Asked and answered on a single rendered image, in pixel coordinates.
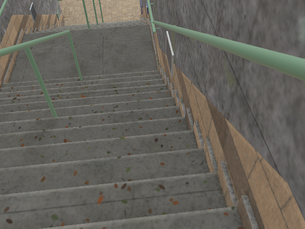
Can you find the stairs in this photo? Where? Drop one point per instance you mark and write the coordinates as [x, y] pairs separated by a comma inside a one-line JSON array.
[[118, 156], [94, 25]]

